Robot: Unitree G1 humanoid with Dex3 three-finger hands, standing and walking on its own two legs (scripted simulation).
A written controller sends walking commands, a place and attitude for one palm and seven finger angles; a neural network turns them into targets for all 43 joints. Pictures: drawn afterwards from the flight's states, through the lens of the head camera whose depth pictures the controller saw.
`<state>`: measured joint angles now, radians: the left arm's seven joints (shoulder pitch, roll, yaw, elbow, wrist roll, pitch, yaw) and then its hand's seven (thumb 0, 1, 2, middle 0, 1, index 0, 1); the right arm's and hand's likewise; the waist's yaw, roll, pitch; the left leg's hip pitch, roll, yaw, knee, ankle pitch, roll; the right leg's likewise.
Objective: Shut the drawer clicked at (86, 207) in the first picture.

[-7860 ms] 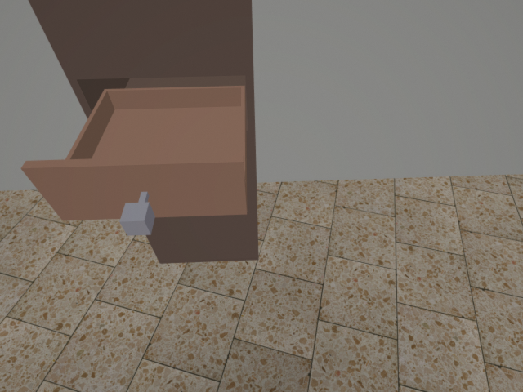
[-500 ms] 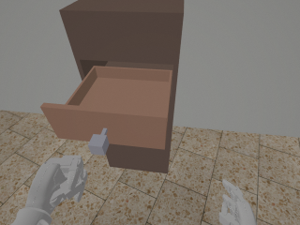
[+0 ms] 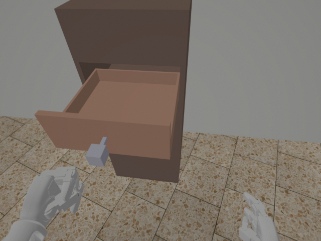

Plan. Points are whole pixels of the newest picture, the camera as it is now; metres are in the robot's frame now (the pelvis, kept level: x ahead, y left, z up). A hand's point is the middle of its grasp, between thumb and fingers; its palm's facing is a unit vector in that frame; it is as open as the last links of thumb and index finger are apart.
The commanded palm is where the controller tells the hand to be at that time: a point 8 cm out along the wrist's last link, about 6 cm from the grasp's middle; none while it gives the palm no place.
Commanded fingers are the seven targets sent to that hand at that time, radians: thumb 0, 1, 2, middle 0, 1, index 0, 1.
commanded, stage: bring the fist close to the handle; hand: left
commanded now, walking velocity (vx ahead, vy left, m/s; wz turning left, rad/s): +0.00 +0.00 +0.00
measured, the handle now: (100, 149) +0.35 +0.21 +0.04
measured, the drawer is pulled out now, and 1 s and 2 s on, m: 0.30 0.30 0.25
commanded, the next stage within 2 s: push the drawer shut in 1.18 s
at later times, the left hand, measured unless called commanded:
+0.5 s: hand (93, 185) +0.23 +0.18 +0.06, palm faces -0.05 -1.00 -0.05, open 3.3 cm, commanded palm +0.21 +0.24 +0.06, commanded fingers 0.00 0.90 0.90 -1.40 -1.60 -1.40 -1.60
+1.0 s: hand (104, 181) +0.25 +0.17 +0.04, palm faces -0.08 -1.00 -0.05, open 3.3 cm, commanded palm +0.23 +0.23 +0.04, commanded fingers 0.00 0.90 0.90 -1.40 -1.60 -1.40 -1.60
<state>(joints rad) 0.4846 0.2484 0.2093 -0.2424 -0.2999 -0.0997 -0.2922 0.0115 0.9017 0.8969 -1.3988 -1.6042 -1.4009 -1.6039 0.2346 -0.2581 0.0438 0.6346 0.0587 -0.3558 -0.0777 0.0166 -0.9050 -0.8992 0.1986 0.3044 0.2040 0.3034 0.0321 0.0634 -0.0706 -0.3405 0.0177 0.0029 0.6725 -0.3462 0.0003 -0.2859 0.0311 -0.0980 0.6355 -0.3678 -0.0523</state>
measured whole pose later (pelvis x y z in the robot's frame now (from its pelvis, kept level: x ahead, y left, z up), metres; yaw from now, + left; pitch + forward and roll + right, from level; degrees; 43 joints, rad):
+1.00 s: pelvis +0.00 +0.02 -0.03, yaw -1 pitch +10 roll -1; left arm 0.25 0.20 0.08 0.01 -0.21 -0.30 -0.18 0.01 0.90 0.90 -1.40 -1.60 -1.40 -1.60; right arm 0.25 -0.24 0.03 0.56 0.03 -0.18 -0.03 0.02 -0.91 -0.90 0.20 0.30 0.20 0.30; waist -0.02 0.05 -0.09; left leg -0.63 0.00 0.03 0.90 -0.44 0.03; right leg -0.59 0.00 -0.07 0.88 -0.46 -0.03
